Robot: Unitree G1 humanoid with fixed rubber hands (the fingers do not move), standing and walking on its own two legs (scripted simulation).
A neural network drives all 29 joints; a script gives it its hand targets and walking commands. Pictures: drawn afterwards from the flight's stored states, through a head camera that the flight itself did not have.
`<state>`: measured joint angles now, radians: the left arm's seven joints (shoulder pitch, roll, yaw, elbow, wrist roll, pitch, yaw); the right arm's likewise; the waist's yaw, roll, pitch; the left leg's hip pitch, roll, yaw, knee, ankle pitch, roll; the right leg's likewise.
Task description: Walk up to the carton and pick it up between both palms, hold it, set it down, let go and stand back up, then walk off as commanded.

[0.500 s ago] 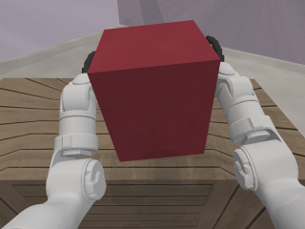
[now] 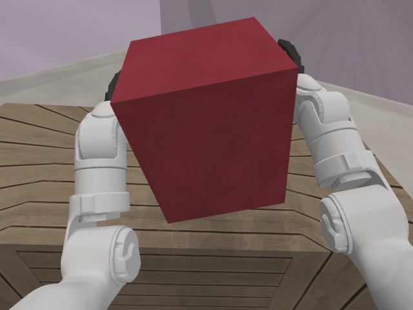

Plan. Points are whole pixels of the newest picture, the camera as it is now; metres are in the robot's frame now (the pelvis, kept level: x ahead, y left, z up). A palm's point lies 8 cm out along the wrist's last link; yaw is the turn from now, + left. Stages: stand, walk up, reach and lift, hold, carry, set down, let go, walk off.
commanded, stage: hold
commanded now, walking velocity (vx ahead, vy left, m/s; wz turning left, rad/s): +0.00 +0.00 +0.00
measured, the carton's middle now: (209, 123) +0.35 -0.01 +0.25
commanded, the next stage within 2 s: none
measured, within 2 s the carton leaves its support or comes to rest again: neither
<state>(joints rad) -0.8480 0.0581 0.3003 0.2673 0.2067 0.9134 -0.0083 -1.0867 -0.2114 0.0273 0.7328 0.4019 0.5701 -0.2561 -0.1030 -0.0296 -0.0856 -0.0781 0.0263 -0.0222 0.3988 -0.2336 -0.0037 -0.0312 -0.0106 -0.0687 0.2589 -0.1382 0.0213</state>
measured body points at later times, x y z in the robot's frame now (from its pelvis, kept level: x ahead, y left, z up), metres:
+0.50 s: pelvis -0.02 -0.02 +0.00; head -0.09 -0.01 +0.44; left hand +0.38 +0.13 +0.28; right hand +0.39 -0.17 +0.32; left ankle +0.00 +0.12 -0.75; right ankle +0.01 -0.13 -0.75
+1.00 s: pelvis +0.00 -0.01 +0.00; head -0.08 +0.01 +0.44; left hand +0.39 +0.14 +0.28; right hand +0.39 -0.16 +0.33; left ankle +0.00 +0.12 -0.75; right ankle +0.01 -0.13 -0.75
